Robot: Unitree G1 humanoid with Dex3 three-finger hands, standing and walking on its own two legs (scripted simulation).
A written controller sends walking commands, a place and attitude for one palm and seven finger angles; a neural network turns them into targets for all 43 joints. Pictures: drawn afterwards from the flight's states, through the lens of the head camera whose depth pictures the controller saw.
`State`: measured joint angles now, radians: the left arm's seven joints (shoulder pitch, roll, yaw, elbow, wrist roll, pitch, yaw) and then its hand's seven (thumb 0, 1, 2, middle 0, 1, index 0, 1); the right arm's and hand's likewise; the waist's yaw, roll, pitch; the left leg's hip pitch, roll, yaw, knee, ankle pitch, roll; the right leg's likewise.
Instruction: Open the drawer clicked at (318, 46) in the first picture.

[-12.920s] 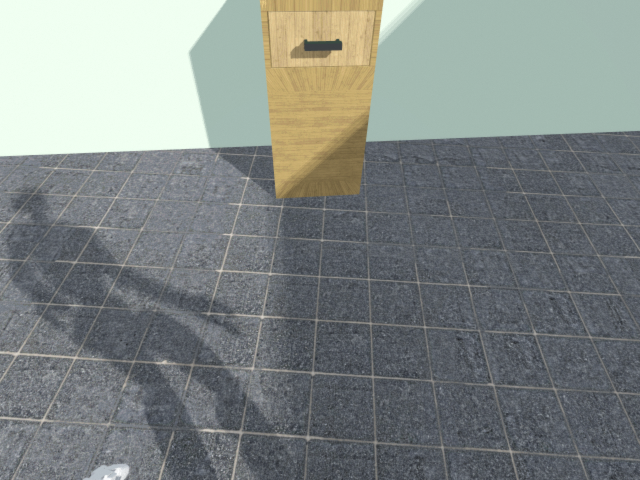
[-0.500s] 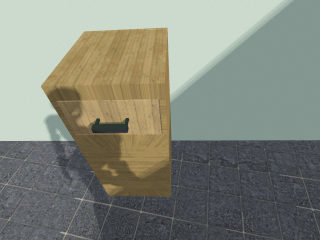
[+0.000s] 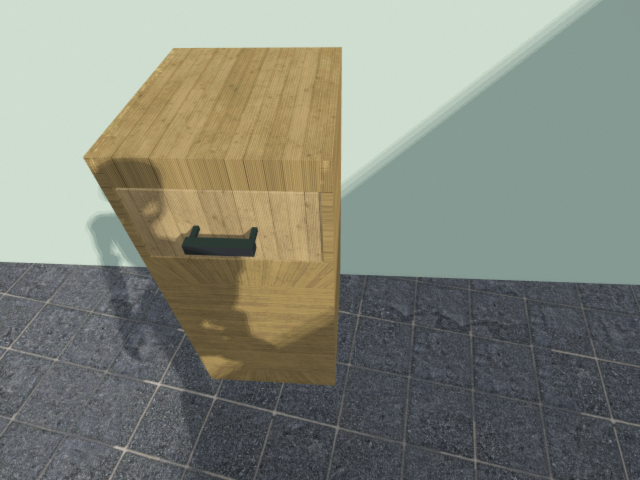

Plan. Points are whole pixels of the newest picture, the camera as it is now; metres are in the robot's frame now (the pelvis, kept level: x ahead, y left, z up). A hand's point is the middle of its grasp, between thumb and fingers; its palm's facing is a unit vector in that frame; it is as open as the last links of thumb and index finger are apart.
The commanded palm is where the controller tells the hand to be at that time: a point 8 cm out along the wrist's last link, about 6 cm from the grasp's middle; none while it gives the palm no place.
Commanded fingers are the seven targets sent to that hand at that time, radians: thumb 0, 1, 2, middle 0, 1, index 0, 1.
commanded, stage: look again from close up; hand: left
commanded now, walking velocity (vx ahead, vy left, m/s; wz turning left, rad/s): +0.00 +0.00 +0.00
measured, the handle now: (222, 238) +0.53 +0.21 -0.04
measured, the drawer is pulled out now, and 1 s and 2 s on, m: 0.00 0.00 0.00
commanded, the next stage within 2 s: raise the hand with hooked fingers in 0.32 s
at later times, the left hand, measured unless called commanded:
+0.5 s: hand out of the picture +0.02 +0.19 -0.15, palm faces -0.03 -0.95 -0.31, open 7.2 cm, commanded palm +0.10 +0.21 -0.05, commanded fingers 0.00 0.78 0.85 -0.21 -0.38 -0.21 -0.38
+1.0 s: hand out of the picture +0.13 +0.23 -0.06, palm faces +0.00 -0.08 -1.00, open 9.4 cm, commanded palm +0.14 +0.23 +0.01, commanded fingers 0.00 0.20 0.60 -0.25 -0.75 -0.25 -0.75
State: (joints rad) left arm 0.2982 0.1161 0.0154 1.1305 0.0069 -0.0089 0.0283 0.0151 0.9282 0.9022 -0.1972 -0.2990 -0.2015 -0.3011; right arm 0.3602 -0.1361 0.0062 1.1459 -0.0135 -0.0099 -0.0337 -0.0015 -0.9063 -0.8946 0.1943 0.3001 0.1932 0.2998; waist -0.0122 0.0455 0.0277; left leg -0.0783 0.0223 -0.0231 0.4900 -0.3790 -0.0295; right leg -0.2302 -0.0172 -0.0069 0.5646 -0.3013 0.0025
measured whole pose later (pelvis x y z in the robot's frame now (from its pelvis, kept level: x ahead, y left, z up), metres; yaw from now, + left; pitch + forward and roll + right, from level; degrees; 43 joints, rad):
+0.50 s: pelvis -0.01 +0.01 +0.00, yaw -1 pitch -1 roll +0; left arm 0.46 0.17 -0.05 0.66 0.09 0.08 0.10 0.05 0.96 0.90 -0.20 -0.30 -0.21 -0.31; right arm 0.38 -0.14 0.01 1.03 0.01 -0.13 -0.08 0.01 -0.91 -0.89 0.20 0.30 0.20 0.30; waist 0.04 0.03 0.03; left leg -0.11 0.03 0.01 0.51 -0.38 -0.02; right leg -0.27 -0.01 0.01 0.57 -0.28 0.01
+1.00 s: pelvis -0.05 +0.00 -0.05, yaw +0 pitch +9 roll +2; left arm 0.40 0.34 -0.10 0.04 1.16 -0.07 0.50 0.01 0.41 0.69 -0.25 -0.61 -0.26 -0.61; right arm 0.04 -0.24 -0.04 0.48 -0.10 0.07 0.04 0.00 -0.90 -0.89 0.19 0.30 0.19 0.30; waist 0.13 -0.02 -0.09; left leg -0.58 0.01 0.00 0.92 -0.50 -0.03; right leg -0.72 -0.03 0.02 0.95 -0.38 0.00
